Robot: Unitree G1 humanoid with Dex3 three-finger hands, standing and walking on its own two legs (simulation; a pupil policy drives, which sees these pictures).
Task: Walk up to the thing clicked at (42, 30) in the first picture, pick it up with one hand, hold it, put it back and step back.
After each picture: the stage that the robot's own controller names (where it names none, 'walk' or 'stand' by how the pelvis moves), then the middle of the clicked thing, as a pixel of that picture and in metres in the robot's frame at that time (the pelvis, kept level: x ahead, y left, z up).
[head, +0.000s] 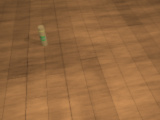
stand; (42, 36) +1.36 +0.45 -0.65
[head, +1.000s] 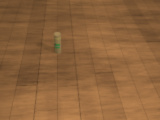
walk; (57, 43) +1.26 +0.21 -0.63
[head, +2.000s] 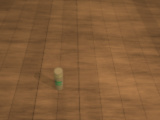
walk; (58, 79) +0.76 +0.16 -0.65
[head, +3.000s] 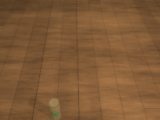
walk; (55, 109) +0.52 +0.17 -0.65
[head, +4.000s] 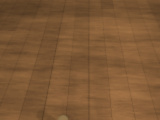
stand; out of the picture +0.39 +0.14 -0.64
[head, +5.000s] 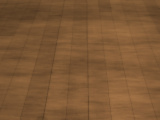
stand; out of the picture +0.38 +0.14 -0.66
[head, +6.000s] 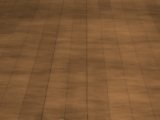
stand; out of the picture +0.38 +0.15 -0.66
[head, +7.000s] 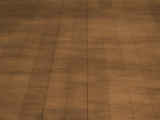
stand; out of the picture +0.36 +0.15 -0.66
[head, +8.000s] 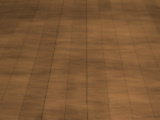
go down; out of the picture +0.37 +0.15 -0.66
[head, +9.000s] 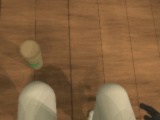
go down; (33, 57) +0.44 +0.19 -0.30
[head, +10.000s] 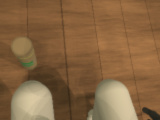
go down; (26, 56) +0.44 +0.21 -0.26
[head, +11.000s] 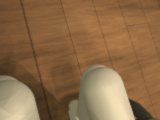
close in; out of the picture +0.43 +0.25 -0.16
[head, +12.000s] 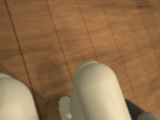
close; out of the picture +0.44 +0.26 -0.15
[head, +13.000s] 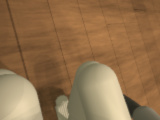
lift; out of the picture +0.40 +0.25 -0.16
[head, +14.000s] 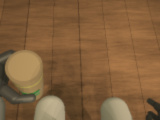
lift; (30, 81) +0.31 +0.17 +0.01
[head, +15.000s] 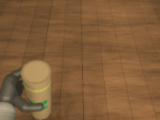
hold; (39, 94) +0.29 +0.15 +0.02
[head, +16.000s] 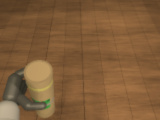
hold; (42, 93) +0.30 +0.14 +0.03
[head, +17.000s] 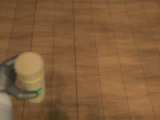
crouch; (33, 82) +0.34 +0.16 -0.03
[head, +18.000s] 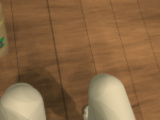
lower; out of the picture +0.47 +0.22 -0.05
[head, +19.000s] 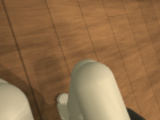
lower; out of the picture +0.44 +0.25 -0.16
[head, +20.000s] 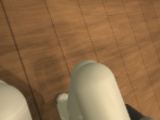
lower; out of the picture +0.44 +0.26 -0.16
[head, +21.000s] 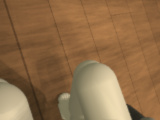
lower; out of the picture +0.43 +0.26 -0.16
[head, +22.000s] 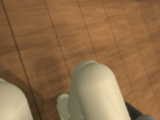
lower; out of the picture +0.43 +0.27 -0.16
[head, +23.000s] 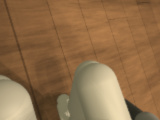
open; out of the picture +0.43 +0.25 -0.16
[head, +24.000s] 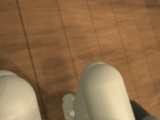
stand; out of the picture +0.42 +0.27 -0.17
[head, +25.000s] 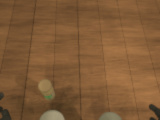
walk; (47, 91) +0.41 +0.19 -0.47
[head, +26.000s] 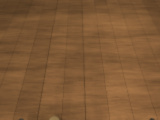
stand; out of the picture +0.38 +0.17 -0.59
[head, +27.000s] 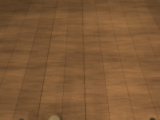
stand; out of the picture +0.38 +0.18 -0.60
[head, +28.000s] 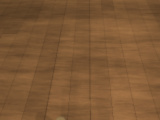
stand; out of the picture +0.40 +0.17 -0.65
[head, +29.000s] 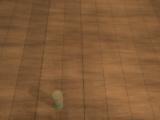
walk; (58, 100) +0.46 +0.12 -0.64
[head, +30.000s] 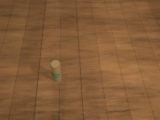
walk; (56, 71) +0.69 +0.20 -0.64
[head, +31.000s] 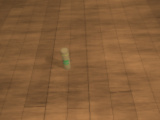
stand; (66, 59) +1.00 +0.24 -0.64
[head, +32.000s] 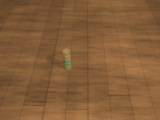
stand; (67, 59) +1.01 +0.18 -0.66
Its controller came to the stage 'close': yes
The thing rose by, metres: 0.67
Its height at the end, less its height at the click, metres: +0.00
